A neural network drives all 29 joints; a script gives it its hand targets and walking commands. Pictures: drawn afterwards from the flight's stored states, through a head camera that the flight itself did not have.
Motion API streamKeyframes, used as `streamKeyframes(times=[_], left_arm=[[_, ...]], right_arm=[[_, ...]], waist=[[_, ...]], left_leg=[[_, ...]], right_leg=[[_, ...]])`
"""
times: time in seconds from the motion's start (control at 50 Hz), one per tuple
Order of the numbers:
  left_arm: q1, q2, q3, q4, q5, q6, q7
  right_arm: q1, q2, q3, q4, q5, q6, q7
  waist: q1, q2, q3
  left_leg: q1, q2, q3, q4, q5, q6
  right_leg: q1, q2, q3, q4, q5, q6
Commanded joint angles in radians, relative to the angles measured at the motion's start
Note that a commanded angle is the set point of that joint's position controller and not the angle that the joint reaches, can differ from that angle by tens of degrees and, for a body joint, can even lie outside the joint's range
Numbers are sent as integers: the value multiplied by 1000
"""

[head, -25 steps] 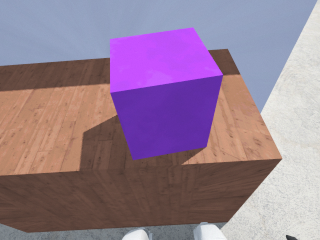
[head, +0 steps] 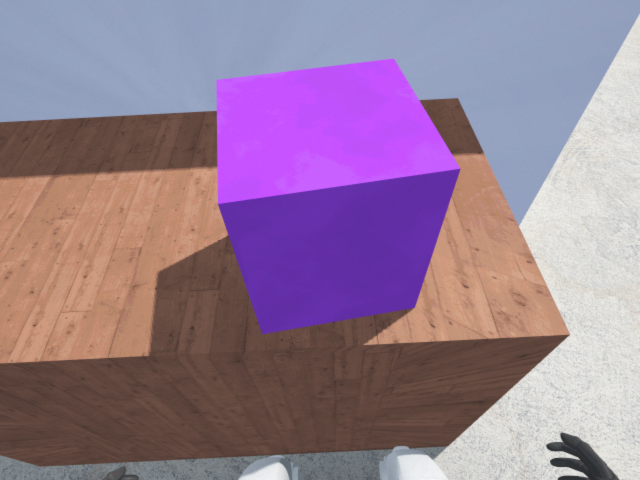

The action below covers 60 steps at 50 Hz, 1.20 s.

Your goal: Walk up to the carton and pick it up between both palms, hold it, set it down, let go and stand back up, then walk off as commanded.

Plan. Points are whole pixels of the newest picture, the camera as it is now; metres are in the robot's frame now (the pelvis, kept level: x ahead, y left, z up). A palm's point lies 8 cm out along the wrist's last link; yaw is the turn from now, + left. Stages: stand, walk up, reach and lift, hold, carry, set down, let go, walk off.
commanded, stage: walk up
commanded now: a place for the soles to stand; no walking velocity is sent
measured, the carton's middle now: (324, 204) +0.42 +0.01 +0.11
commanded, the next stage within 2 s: reach and lift in 0.32 s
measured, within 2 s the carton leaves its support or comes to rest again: neither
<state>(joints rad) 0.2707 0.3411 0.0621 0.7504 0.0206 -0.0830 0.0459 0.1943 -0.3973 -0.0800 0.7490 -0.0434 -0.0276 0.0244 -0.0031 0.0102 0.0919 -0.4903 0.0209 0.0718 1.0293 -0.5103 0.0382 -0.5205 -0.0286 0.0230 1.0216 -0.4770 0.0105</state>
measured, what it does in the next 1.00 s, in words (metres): rises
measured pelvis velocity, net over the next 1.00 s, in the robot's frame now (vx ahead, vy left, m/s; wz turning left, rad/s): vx -0.01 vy -0.03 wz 0.00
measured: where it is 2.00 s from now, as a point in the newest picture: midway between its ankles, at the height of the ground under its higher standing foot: outside the picture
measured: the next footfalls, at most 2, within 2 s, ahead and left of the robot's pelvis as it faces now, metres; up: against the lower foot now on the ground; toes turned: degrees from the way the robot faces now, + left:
none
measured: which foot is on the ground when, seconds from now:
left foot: down 0.00-1.00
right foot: down 0.00-1.00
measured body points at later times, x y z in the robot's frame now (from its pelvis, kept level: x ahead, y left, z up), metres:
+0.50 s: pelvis -0.01 +0.00 +0.00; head +0.02 +0.00 +0.45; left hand +0.13 +0.31 -0.10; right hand +0.15 -0.30 -0.10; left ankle +0.02 +0.10 -0.67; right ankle +0.04 -0.14 -0.67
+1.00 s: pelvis -0.01 -0.03 +0.05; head +0.02 -0.03 +0.50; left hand +0.16 +0.26 -0.02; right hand +0.13 -0.30 -0.02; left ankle +0.02 +0.10 -0.67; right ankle +0.04 -0.14 -0.67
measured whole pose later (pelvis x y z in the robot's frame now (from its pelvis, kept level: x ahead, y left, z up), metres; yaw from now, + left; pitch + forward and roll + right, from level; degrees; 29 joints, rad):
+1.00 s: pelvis -0.01 -0.03 +0.05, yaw +0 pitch -3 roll +2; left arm 0.17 0.34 0.04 0.53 -0.07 0.12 0.06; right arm 0.30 -0.30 -0.10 0.62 -0.02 -0.25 0.09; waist 0.00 -0.03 0.11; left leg -0.25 0.02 0.07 0.56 -0.25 -0.01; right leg -0.31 -0.02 0.01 0.62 -0.26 0.00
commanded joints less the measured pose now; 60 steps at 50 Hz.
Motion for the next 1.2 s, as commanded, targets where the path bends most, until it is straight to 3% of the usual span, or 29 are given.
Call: streamKeyframes(times=[0.0,0.02,0.04,0.06,0.08,0.1,0.12,0.16,0.18,0.2,0.22,0.24,0.26,0.28,0.3,0.32,0.34,0.36,0.4,0.46,0.52,0.62,0.7,0.88,1.04,1.18], left_arm=[[22,413,98,2,1,-27,28],[-22,379,87,-12,3,-20,26],[-74,327,70,-26,1,-13,23],[-107,263,52,-34,-5,-5,21],[-110,251,51,-35,-7,1,23],[-111,288,59,-30,-7,3,22],[-82,296,63,-15,-9,0,18],[-16,293,69,12,-8,-9,12],[23,291,70,25,-8,-18,11],[44,300,73,31,-3,-30,11],[79,333,86,30,4,-39,15],[107,388,100,27,8,-43,18],[102,410,104,22,-1,-38,22],[62,416,103,13,-2,-32,25],[19,412,100,3,0,-25,25],[-332,233,44,-237,19,222,30],[-473,227,39,-247,36,322,42],[-453,205,49,-307,47,372,40],[-417,184,50,-398,51,392,37],[-326,131,52,-472,32,389,44],[-231,103,59,-471,33,385,43],[-177,66,42,-444,15,352,39],[-194,63,33,-456,-19,294,47],[-161,68,44,-497,-77,176,58],[-117,80,63,-614,-113,91,49],[-59,91,53,-699,-166,56,48]], right_arm=[[-31,-228,-56,-50,28,-27,-26],[13,-234,-64,-27,21,-35,-22],[75,-255,-75,-3,17,-43,-21],[110,-290,-83,11,15,-50,-23],[112,-310,-84,4,12,-52,-27],[108,-322,-88,6,16,-49,-27],[74,-317,-84,-1,14,-49,-30],[16,-285,-72,-23,10,-46,-34],[-19,-268,-62,-38,14,-42,-33],[-45,-237,-51,-52,21,-39,-31],[-76,-208,-42,-72,33,-36,-28],[-77,-191,-41,-80,39,-30,-27],[-80,-202,-43,-80,36,-25,-30],[-61,-220,-49,-68,31,-25,-28],[-27,-232,-56,-54,26,-29,-25],[-373,-17,-134,252,-119,-209,4],[-269,-103,-154,251,-131,-259,32],[-256,-150,-172,251,-119,-277,41],[-241,-163,-186,225,-103,-285,44],[-167,-164,-175,182,-40,-290,44],[-121,-173,-164,146,-9,-289,52],[-110,-166,-137,17,26,-286,68],[-94,-124,-114,-114,40,-284,74],[-1,-13,-57,-351,75,-267,65],[87,71,14,-494,124,-246,32],[102,106,22,-629,152,-214,16]], waist=[[7,-138,-150],[-28,-119,-152],[-73,-49,-157],[-95,127,-141],[-88,142,-109],[-81,75,-109],[-56,71,-117],[-13,96,-128],[15,82,-147],[33,22,-163],[59,-77,-191],[66,-164,-202],[67,-168,-179],[45,-153,-154],[18,-139,-142],[-8,39,-1],[-36,37,21],[-54,16,-12],[-66,38,-113],[-52,46,-212],[-28,33,-212],[33,-2,-176],[66,-40,-187],[77,-92,-206],[87,-57,-208],[114,-23,-213]], left_leg=[[-105,23,-116,-51,34,1],[9,40,-157,-163,116,15],[150,102,-271,-293,106,39],[241,196,-493,-474,44,89],[282,318,-654,-575,127,153],[303,333,-685,-577,164,172],[298,326,-648,-537,232,183],[222,292,-524,-463,363,167],[145,252,-441,-403,381,148],[24,199,-351,-316,375,110],[-110,114,-239,-169,352,55],[-157,21,-113,11,269,-2],[-192,4,-85,53,82,-15],[-173,8,-99,24,-17,-10],[-110,13,-115,-37,14,-4],[-161,54,-57,-303,7,-73],[-55,72,-47,-274,5,-76],[28,78,-61,-266,35,-73],[91,86,-61,-324,129,-72],[219,95,-100,-365,291,-71],[220,89,-111,-433,333,-75],[132,72,-88,-568,263,-53],[142,43,-48,-633,221,-43],[257,-22,15,-713,215,-23],[382,-62,34,-711,273,-23],[371,-58,37,-748,343,-32]], right_leg=[[207,-298,517,-365,308,-317],[106,-236,421,-294,285,-256],[-49,-151,273,-180,250,-179],[-191,-21,49,33,181,-98],[-282,16,-24,68,-109,-55],[-267,1,10,79,-166,-57],[-230,-17,1,56,-170,-58],[-96,-21,-22,-64,-95,-65],[30,-15,-29,-168,26,-72],[174,-27,24,-235,177,-90],[300,-98,191,-296,258,-141],[319,-217,425,-393,250,-232],[306,-301,551,-436,263,-310],[268,-324,569,-427,254,-341],[199,-304,525,-390,229,-326],[-46,15,-57,-171,-31,-108],[-124,-1,-93,-158,-26,-121],[-132,-9,-90,-182,4,-123],[9,21,-98,-218,150,-94],[84,49,-107,-269,247,-81],[188,64,-106,-319,307,-74],[369,83,-94,-406,377,-50],[405,78,-68,-473,341,-38],[355,45,-25,-610,237,-33],[298,11,13,-693,175,-36],[385,30,14,-703,228,-22]])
